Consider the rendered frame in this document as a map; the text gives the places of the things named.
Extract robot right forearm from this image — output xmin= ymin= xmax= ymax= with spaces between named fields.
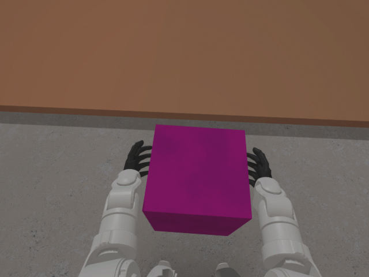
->
xmin=253 ymin=177 xmax=322 ymax=277

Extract robot left thigh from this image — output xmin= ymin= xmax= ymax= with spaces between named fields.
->
xmin=147 ymin=265 xmax=177 ymax=277

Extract left robot shin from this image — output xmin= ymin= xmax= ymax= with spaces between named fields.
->
xmin=158 ymin=261 xmax=171 ymax=268

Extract robot left hand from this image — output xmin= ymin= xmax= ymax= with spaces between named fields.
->
xmin=123 ymin=140 xmax=152 ymax=177

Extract robot left forearm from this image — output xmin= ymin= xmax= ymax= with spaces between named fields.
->
xmin=78 ymin=169 xmax=143 ymax=277

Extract carton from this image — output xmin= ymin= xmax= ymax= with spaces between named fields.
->
xmin=142 ymin=125 xmax=252 ymax=236

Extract robot right hand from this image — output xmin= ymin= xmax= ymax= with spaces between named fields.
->
xmin=247 ymin=147 xmax=272 ymax=188

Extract left robot upper arm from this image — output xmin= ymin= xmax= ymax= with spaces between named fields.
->
xmin=79 ymin=258 xmax=141 ymax=277

